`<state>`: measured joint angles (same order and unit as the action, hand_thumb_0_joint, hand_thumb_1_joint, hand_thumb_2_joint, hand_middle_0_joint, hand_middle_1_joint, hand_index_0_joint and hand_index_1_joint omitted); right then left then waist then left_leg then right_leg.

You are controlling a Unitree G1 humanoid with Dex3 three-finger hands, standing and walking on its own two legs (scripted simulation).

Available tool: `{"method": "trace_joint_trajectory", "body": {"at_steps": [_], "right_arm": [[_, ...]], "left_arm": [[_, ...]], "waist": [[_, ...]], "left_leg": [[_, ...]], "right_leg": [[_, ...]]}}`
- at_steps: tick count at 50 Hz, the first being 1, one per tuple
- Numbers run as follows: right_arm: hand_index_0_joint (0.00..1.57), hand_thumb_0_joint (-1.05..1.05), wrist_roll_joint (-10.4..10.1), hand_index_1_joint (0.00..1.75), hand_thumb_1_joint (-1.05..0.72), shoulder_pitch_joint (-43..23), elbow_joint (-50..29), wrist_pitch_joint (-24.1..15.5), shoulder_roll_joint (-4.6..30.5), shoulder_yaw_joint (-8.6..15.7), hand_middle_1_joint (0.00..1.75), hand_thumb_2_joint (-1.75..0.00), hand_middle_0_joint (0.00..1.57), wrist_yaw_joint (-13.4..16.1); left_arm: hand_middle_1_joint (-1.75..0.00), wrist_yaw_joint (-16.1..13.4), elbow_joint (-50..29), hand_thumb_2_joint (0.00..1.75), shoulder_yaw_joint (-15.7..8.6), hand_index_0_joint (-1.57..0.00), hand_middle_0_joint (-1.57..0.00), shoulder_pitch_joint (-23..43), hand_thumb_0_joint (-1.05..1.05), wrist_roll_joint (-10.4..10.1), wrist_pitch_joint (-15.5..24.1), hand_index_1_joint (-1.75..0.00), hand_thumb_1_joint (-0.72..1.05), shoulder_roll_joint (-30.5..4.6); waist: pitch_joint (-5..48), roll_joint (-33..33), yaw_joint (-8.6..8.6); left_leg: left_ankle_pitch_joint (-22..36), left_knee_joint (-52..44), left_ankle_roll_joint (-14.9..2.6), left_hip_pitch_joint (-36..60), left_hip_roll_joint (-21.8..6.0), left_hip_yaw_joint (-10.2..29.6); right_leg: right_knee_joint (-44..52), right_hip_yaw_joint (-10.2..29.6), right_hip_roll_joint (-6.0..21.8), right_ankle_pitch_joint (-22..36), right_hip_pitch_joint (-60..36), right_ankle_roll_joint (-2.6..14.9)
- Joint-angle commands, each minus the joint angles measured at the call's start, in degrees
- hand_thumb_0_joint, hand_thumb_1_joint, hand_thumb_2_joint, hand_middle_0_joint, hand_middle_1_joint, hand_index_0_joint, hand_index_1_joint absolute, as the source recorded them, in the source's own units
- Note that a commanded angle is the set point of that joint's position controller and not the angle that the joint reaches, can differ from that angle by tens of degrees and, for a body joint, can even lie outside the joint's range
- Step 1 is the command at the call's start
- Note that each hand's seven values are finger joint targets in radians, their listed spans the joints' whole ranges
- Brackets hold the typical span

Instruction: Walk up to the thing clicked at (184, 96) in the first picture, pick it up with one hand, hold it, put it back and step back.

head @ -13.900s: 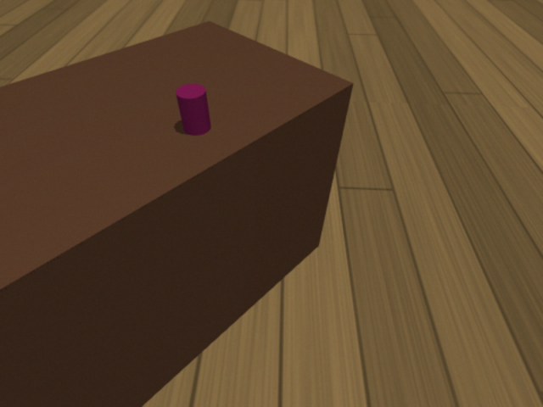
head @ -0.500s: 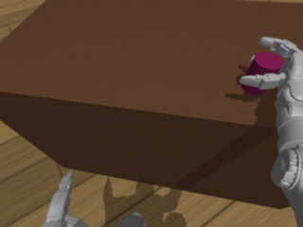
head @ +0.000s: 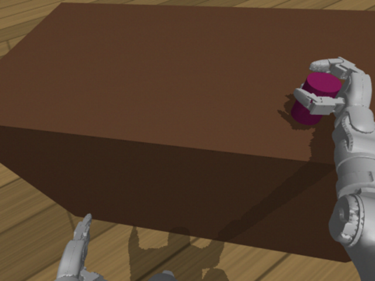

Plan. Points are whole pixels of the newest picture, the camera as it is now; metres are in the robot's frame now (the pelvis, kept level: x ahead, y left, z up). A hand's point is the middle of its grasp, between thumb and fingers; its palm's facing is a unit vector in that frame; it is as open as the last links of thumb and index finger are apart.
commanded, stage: settle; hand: right
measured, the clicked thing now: (313, 99) +0.50 -0.19 +0.11
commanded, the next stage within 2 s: lift in 0.68 s
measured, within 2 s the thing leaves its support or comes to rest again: leaves its support in 0.02 s
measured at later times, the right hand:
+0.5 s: hand (324, 70) +0.50 -0.18 +0.19, palm faces +0.16 +0.99 -0.01, open 5.8 cm
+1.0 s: hand (332, 64) +0.49 -0.19 +0.21, palm faces +0.12 +0.99 -0.03, open 5.7 cm
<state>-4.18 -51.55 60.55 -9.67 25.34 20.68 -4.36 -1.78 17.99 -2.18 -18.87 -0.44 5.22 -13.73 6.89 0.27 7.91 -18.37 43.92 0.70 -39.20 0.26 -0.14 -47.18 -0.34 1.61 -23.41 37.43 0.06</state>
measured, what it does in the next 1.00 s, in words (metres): stands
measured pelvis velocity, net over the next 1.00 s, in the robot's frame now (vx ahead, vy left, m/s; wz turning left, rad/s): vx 0.00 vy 0.00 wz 0.00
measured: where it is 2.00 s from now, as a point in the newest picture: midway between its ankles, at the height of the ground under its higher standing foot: outside the picture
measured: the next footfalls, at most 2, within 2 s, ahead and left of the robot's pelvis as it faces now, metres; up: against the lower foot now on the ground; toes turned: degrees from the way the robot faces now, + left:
none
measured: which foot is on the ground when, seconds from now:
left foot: down 0.00-1.00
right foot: down 0.00-1.00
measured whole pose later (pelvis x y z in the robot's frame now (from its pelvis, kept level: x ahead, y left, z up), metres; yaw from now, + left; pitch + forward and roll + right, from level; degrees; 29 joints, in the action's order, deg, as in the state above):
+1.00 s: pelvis +0.00 +0.00 +0.02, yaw +0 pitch +10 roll +1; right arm -5.8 -53.5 56.1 -1.6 25.8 18.8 -6.2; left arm -2.5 26.4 -1.4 -17.6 -1.3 4.9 -12.9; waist 5.2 2.0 4.8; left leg -15.2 36.1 0.4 -30.5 0.1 0.4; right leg -38.1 -1.0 1.4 -19.6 28.1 -0.3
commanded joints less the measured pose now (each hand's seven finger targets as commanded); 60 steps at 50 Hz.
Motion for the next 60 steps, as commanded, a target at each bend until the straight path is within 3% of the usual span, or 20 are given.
{"method": "trace_joint_trajectory", "body": {"at_steps": [1, 3, 5, 7, 9, 12, 14, 18, 21, 24, 29, 32, 38, 40, 47, 51, 54, 56, 59, 60], "right_arm": [[1.28, 0.0, -0.99, 1.32, -0.32, -37.97, -20.92, -4.45, 17.14, 1.53, 1.31, -1.2, 1.26, 1.39], [1.27, 0.0, -1.02, 1.31, -0.28, -33.58, -15.93, -3.19, 15.07, 0.9, 1.31, -1.19, 1.25, 1.26], [1.27, 0.0, -1.07, 1.31, -0.28, -31.95, -14.0, -2.3, 14.47, 0.51, 1.31, -1.2, 1.24, 0.65], [1.3, 0.0, -1.12, 1.33, -0.29, -33.93, -15.23, -1.98, 14.85, 0.49, 1.33, -1.21, 1.27, -0.3], [1.33, 0.0, -1.69, 1.36, -0.29, -24.72, -3.35, -0.01, 13.09, 1.1, 1.36, -1.23, 1.29, -1.45], [1.36, 0.0, -2.1, 1.39, -0.31, -35.73, -14.86, -1.28, 18.18, 3.19, 1.39, -1.25, 1.33, -1.54], [1.37, 0.0, -1.82, 1.42, -0.28, -28.78, -6.23, -0.17, 15.99, 2.93, 1.42, -1.28, 1.34, -1.31], [1.36, 0.0, -1.12, 1.42, -0.37, -38.34, -18.84, -2.16, 19.28, 2.64, 1.42, -1.29, 1.33, 0.16], [1.33, 0.0, -1.49, 1.42, -0.36, -33.14, -13.16, -0.43, 14.12, 0.67, 1.42, -1.31, 1.3, 0.45], [1.34, 0.0, -0.97, 1.43, -0.37, -37.74, -19.78, -0.3, 17.42, 1.03, 1.43, -1.31, 1.31, 0.35], [1.36, 0.0, -1.86, 1.43, -0.36, -35.44, -15.89, 1.45, 16.55, 1.46, 1.43, -1.31, 1.33, -0.14], [1.37, 0.0, -1.87, 1.45, -0.34, -32.46, -10.8, 2.43, 19.78, 3.97, 1.44, -1.32, 1.33, -0.6], [1.36, 0.0, -1.5, 1.46, -0.4, -34.83, -9.26, 1.63, 16.63, 1.47, 1.46, -1.35, 1.34, -0.33], [1.37, 0.0, -1.44, 1.47, -0.35, -35.84, -10.88, 1.37, 15.81, 0.37, 1.47, -1.36, 1.33, -0.91], [1.33, 0.0, -3.21, 1.41, -0.36, -38.76, -24.15, 3.03, 14.11, -1.11, 1.41, -1.31, 1.3, -1.98], [1.34, 0.0, -4.05, 1.41, -0.37, -36.92, -26.39, 4.75, 16.59, 1.4, 1.41, -1.3, 1.31, -0.87], [1.36, 0.0, -3.85, 1.41, -0.4, -35.32, -27.25, 5.75, 15.7, 1.28, 1.41, -1.29, 1.33, 0.42], [1.37, 0.0, -3.81, 1.43, -0.42, -28.19, -21.75, 7.7, 13.28, 0.72, 1.43, -1.3, 1.35, 0.75], [1.38, 0.0, -3.59, 1.45, -0.41, -25.82, -27.13, 9.86, 11.77, -0.94, 1.45, -1.33, 1.36, 0.13], [1.38, 0.0, -3.75, 1.45, -0.41, -25.28, -29.79, 10.78, 12.06, -0.94, 1.45, -1.33, 1.35, -0.26]], "left_arm": [[-0.06, -0.42, -6.58, 0.06, -3.69, -0.06, -0.06, 2.84, 0.0, 0.16, 2.68, -0.06, -0.55, -6.89], [-0.06, -0.57, -2.47, 0.06, -4.68, -0.06, -0.06, 2.6, 0.0, 0.23, 2.43, -0.06, -0.55, -7.9], [-0.06, -0.98, -5.99, 0.06, -6.6, -0.06, -0.06, 6.42, 0.0, -0.02, 2.8, -0.06, -0.56, -11.17], [-0.06, -1.07, -10.43, 0.07, -4.89, -0.05, -0.06, 8.76, 0.0, -0.32, 3.16, -0.06, -0.56, -10.09], [-0.05, -0.91, -3.01, 0.07, -4.88, -0.04, -0.05, 0.83, 0.0, -0.6, 1.95, -0.06, -0.58, -9.59], [-0.05, -1.24, -11.42, 0.07, -4.85, -0.05, -0.06, 5.9, 0.0, -0.89, 2.86, -0.06, -0.58, -10.15], [-0.05, -0.76, -4.02, 0.07, -3.28, -0.05, -0.05, -2.5, 0.0, -0.62, 1.95, -0.06, -0.56, -7.64], [-0.05, -0.65, -6.57, 0.05, -2.31, -0.05, -0.05, 0.01, 0.0, -0.48, 2.7, -0.06, -0.55, -5.87], [-0.06, -0.39, -2.11, 0.05, -2.66, -0.06, -0.05, -2.17, 0.0, -0.64, 2.29, -0.06, -0.54, -5.28], [-0.05, -0.58, -5.94, 0.05, -3.74, -0.05, -0.05, 3.26, 0.0, -0.63, 2.75, -0.05, -0.54, -7.08], [-0.05, -1.44, -7.54, 0.06, -4.44, -0.05, -0.05, 5.81, 0.0, -0.97, 2.88, -0.06, -0.56, -9.16], [-0.05, -2.01, -5.7, 0.07, -5.63, -0.04, -0.05, 4.39, 0.0, -1.2, 2.66, -0.06, -0.57, -10.98], [-0.05, -1.5, -1.09, 0.06, -0.1, -0.05, -0.05, 1.6, 0.0, -1.0, 2.73, -0.06, -0.56, -4.05], [-0.06, -1.09, 0.05, 0.05, 0.01, -0.06, -0.06, 2.36, 0.0, -0.79, 2.82, -0.06, -0.54, -3.83], [-0.06, -1.13, -3.22, 0.05, -3.41, -0.06, -0.05, 6.04, 0.0, -0.84, 3.43, -0.05, -0.54, -7.87], [-0.06, -2.34, -4.88, 0.06, -4.78, -0.05, -0.05, 8.96, 0.0, -0.92, 3.79, -0.06, -0.55, -10.3], [-0.05, -3.19, -7.37, 0.06, -4.72, -0.05, -0.05, 7.97, 0.0, -1.23, 3.74, -0.05, -0.55, -9.57], [-0.06, -2.91, -1.37, 0.05, -1.52, -0.05, -0.05, 1.69, 0.0, -1.41, 2.69, -0.05, -0.54, -5.39], [-0.06, -1.58, -0.33, 0.04, 0.5, -0.05, -0.05, 0.82, 0.0, -1.49, 2.29, -0.05, -0.52, -2.16], [-0.06, -1.43, -0.04, 0.04, -0.96, -0.05, -0.05, 0.12, 0.0, -1.43, 2.26, -0.05, -0.53, -3.41]], "waist": [[25.61, 10.55, -0.27], [23.14, 9.89, -0.49], [27.23, 5.5, 0.19], [32.52, 3.61, -0.32], [23.8, 0.32, -0.52], [30.43, 0.19, -0.67], [19.02, 0.51, -0.85], [22.6, 4.26, -0.53], [17.73, 4.6, -0.34], [26.43, 7.18, -1.3], [29.4, 2.58, -1.78], [25.55, -1.18, -1.82], [15.73, -0.33, -1.62], [16.46, 2.92, -1.57], [30.0, 8.34, -2.59], [30.48, 3.59, -4.08], [27.43, -0.04, -4.2], [17.8, -0.31, -5.29], [15.47, 3.87, -6.12], [14.52, 4.0, -6.06]], "left_leg": [[17.0, -3.73, -2.02, 9.6, 1.33, -1.14], [16.41, -4.51, -2.1, 9.64, 1.38, -1.14], [18.56, -4.51, -1.94, 12.61, 1.57, -1.53], [22.74, -4.03, -1.73, 16.89, 1.38, -1.6], [22.45, -4.87, -1.64, 17.82, 1.14, -1.61], [22.44, -5.3, -1.01, 20.85, 0.65, -0.89], [18.71, -6.77, -1.03, 16.58, 0.81, -1.19], [20.02, -7.04, -0.86, 17.53, 0.2, 0.28], [19.38, -7.73, -0.99, 16.0, 0.23, 0.36], [21.92, -7.27, -1.05, 19.22, -0.14, 0.88], [24.19, -7.17, -1.19, 22.91, 0.21, -0.5], [22.16, -8.33, -0.58, 24.38, -0.29, 0.04], [15.44, -10.5, -0.51, 17.66, 0.21, -0.1], [15.29, -10.67, -0.65, 16.28, 0.11, 0.24], [23.63, -9.36, -1.84, 18.66, 1.16, -1.2], [24.5, -9.86, -1.66, 24.43, 0.79, -1.59], [24.56, -10.47, -1.39, 27.38, 0.38, -1.32], [19.88, -12.16, -1.32, 24.98, 0.42, -1.65], [17.98, -13.06, -1.32, 22.33, 0.3, -1.48], [17.73, -13.28, -1.28, 21.56, 0.38, -1.46]], "right_leg": [[5.53, 1.19, -0.57, 24.82, -18.25, -0.28], [6.04, 1.12, -0.66, 24.18, -17.39, -0.22], [6.45, 1.61, -0.32, 25.15, -18.33, -0.14], [6.09, 1.33, -0.42, 28.92, -19.74, -0.21], [7.38, 1.14, -1.01, 26.65, -14.55, 0.02], [8.51, 0.49, -1.13, 23.41, -16.54, 0.59], [9.24, 0.11, -1.64, 20.71, -14.44, 0.77], [9.13, -0.95, -2.06, 19.93, -15.82, 1.04], [9.52, -0.96, -2.39, 18.91, -15.39, 1.09], [9.05, -1.15, -2.16, 21.39, -18.22, 0.76], [9.8, -0.09, -1.62, 24.04, -18.62, 0.42], [11.23, -0.5, -2.08, 19.67, -14.79, 1.22], [12.69, -0.5, -1.68, 15.81, -15.02, 1.47], [12.51, -0.73, -1.74, 15.98, -16.5, 1.27], [11.22, 0.61, -0.57, 33.52, -28.69, -0.45], [12.46, 0.67, -0.87, 31.19, -26.4, -0.17], [14.07, -0.2, -1.49, 26.83, -23.59, 0.44], [15.78, -0.29, -1.64, 22.24, -20.73, 0.79], [16.7, -0.67, -1.44, 21.49, -22.23, 0.58], [16.95, -0.71, -1.42, 21.2, -22.46, 0.61]]}}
